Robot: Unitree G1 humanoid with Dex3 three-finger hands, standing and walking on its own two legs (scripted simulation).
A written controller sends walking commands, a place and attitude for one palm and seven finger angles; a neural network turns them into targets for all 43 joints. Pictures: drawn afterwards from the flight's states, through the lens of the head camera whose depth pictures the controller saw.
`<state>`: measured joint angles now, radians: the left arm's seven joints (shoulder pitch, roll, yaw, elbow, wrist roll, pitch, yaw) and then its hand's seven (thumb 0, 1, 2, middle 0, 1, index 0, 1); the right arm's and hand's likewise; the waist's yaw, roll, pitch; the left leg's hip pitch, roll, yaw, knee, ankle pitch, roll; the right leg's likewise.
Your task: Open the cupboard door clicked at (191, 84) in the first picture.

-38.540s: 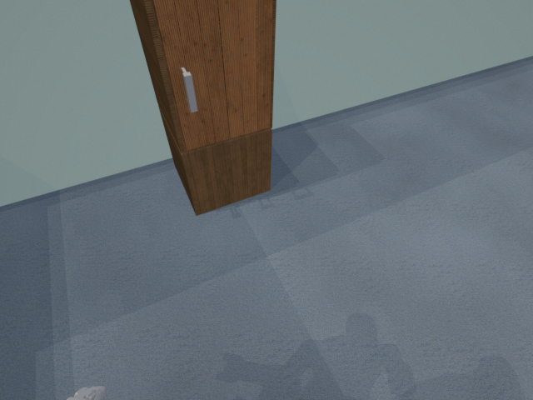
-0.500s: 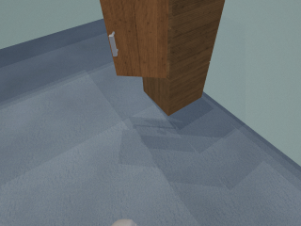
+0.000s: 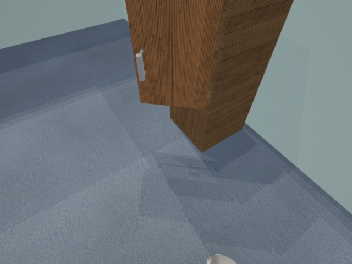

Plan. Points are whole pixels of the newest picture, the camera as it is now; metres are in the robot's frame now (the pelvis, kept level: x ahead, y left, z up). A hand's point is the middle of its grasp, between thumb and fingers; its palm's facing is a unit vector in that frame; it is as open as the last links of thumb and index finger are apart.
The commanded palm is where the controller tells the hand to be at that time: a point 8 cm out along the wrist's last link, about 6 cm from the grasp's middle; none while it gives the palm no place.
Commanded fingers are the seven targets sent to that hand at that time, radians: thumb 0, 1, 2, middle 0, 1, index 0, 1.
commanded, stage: take the last steps up to it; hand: left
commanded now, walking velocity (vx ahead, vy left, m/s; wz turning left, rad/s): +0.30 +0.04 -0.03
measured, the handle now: (141, 65) +0.91 +0.23 -0.08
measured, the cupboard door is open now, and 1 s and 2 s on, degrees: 49 49 49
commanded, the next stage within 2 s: come to a stop and stand still in 0.60 s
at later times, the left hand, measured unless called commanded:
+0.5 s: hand (115, 247) +0.18 +0.18 -0.17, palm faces +0.07 -0.98 -0.21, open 7.2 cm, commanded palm none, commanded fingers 0.00 0.90 0.90 -0.20 -0.30 -0.20 -0.30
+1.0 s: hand (126, 178) +0.39 +0.20 -0.17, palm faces +0.00 -0.97 -0.23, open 7.3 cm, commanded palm none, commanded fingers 0.00 0.90 0.90 -0.20 -0.30 -0.20 -0.30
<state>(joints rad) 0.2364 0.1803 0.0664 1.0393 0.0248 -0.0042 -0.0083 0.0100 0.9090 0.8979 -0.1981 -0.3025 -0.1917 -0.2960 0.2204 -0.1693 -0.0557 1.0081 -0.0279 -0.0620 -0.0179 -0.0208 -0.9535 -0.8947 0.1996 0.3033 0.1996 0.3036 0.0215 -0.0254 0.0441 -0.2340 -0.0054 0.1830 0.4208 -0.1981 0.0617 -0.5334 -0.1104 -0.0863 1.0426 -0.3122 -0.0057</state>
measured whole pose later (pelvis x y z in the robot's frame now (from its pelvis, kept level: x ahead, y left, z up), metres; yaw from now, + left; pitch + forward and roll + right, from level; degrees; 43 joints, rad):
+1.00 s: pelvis +0.32 +0.01 -0.01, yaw +0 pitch +0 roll +1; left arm 0.18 0.18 0.02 1.04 0.01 0.00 0.02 0.01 0.92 0.90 -0.20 -0.30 -0.20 -0.30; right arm 0.22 -0.17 -0.04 1.07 0.00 0.04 -0.02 0.00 -0.92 -0.90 0.20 0.30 0.20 0.30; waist -0.02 0.00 0.05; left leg -0.28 0.02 0.09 0.65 -0.41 -0.02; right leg -0.30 -0.04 -0.07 0.58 -0.29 -0.02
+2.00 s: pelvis +0.30 -0.01 +0.00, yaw +0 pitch -1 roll +0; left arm 0.29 0.12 0.00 1.14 0.00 0.00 0.03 0.01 0.91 0.90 -0.20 -0.30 -0.20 -0.30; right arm 0.30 -0.13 -0.01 1.17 -0.01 0.01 -0.03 0.00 -0.91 -0.90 0.20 0.30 0.20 0.30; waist -0.02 -0.01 0.04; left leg -0.20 0.05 0.05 0.42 -0.20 -0.03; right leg -0.07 0.02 -0.03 0.39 -0.32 -0.03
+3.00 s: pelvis +0.32 +0.01 -0.01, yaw -1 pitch +0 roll +0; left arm 0.29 0.15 0.00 1.06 0.01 -0.03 0.05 0.01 0.91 0.90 -0.20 -0.30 -0.20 -0.30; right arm 0.25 -0.17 -0.01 1.03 -0.01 -0.02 -0.03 0.00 -0.92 -0.90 0.20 0.30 0.20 0.30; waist -0.02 0.01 0.05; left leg -0.27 0.04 0.07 0.59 -0.32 0.00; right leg -0.12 0.00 0.00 0.52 -0.40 0.00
